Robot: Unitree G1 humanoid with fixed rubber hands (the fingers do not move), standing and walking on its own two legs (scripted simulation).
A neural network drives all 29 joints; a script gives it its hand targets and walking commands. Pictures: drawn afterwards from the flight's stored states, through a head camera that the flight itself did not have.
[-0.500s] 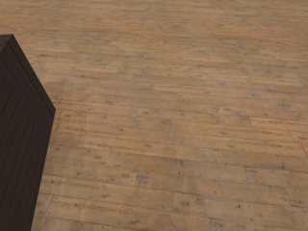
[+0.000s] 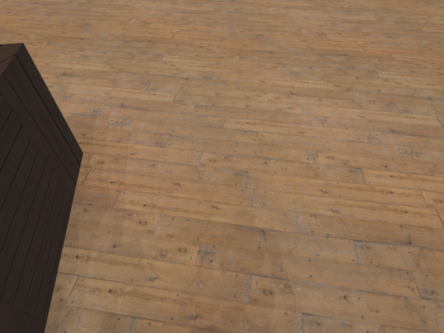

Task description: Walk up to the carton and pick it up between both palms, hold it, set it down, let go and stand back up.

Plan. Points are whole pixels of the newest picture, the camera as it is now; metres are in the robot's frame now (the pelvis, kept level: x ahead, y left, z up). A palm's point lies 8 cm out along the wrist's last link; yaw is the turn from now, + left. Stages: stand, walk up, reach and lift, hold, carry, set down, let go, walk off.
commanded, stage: stand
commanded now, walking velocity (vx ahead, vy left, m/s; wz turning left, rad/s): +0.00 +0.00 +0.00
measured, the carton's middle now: out of the picture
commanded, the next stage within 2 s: walk up in 0.42 s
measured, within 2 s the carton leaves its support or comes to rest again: neither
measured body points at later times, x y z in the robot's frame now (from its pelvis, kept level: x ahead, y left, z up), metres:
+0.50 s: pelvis +0.01 +0.00 +0.00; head +0.01 +0.00 +0.45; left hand +0.02 +0.22 -0.16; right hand +0.00 -0.23 -0.16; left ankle -0.02 +0.10 -0.74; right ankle +0.02 -0.14 -0.74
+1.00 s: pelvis +0.05 +0.09 -0.04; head +0.05 +0.13 +0.40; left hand +0.04 +0.37 -0.20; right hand +0.15 -0.18 -0.15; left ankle +0.05 +0.21 -0.74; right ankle +0.03 -0.09 -0.69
